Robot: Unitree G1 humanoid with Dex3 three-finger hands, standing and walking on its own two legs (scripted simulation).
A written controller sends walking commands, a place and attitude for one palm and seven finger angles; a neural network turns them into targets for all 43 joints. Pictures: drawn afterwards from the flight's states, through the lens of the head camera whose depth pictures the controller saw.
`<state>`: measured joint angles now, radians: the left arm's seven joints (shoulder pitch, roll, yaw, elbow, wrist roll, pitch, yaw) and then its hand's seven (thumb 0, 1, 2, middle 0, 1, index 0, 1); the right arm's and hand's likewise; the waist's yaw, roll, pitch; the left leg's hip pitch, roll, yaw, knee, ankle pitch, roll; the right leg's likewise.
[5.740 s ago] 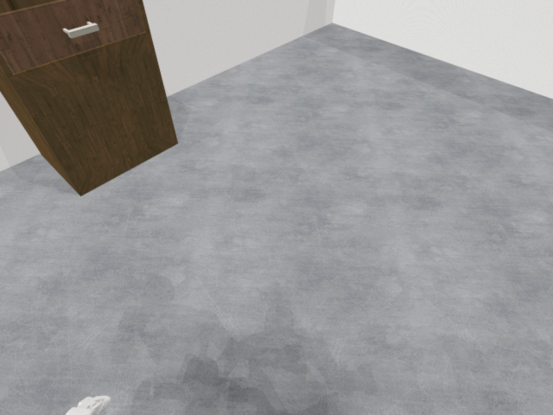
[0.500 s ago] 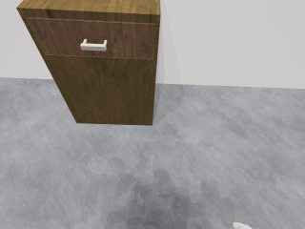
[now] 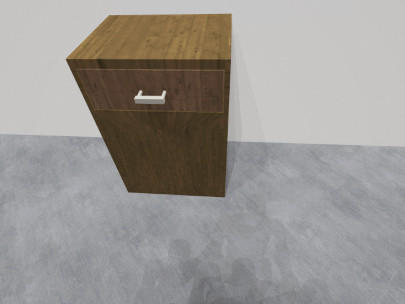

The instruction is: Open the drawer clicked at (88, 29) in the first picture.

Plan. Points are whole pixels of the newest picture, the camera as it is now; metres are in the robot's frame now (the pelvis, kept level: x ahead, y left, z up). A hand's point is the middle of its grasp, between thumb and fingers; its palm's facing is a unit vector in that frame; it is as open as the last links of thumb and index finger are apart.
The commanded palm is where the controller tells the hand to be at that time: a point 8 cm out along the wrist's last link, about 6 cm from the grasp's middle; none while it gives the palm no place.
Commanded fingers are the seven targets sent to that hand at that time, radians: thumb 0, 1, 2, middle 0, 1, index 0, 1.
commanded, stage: take the last steps up to it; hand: left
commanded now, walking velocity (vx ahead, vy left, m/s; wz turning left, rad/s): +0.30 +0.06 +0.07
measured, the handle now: (151, 96) +0.82 +0.26 -0.05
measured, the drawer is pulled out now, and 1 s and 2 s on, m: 0.00 0.00 0.00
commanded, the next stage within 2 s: come to a stop and stand still in 0.64 s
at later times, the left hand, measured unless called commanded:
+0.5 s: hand out of the picture +0.15 +0.28 -0.17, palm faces +0.06 -0.98 -0.19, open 7.4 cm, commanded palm none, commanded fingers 0.00 0.90 0.90 -0.20 -0.30 -0.20 -0.30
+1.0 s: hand (136, 216) +0.38 +0.23 -0.16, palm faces +0.02 -0.97 -0.24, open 7.2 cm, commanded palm none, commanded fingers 0.00 0.90 0.90 -0.20 -0.30 -0.20 -0.30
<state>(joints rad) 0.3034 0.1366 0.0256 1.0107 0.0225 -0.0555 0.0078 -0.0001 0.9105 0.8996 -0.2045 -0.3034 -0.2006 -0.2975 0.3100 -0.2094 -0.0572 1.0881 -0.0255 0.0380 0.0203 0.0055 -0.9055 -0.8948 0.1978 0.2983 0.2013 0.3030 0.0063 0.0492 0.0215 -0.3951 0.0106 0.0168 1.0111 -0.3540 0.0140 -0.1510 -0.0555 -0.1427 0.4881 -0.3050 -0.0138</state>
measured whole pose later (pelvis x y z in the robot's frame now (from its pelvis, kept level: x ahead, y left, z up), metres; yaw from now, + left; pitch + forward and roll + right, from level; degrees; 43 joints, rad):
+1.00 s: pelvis +0.28 +0.05 +0.00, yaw +0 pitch +0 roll +1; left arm 0.11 0.14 0.04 1.01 0.02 0.00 0.04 -0.02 0.94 0.90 -0.21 -0.30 -0.20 -0.30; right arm 0.23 -0.16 -0.05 1.09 0.00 0.05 -0.03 0.00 -0.91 -0.90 0.20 0.30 0.20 0.30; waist -0.01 0.03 0.09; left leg -0.37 0.04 0.03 0.89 -0.48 -0.04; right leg -0.28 -0.05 -0.16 0.51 -0.22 -0.06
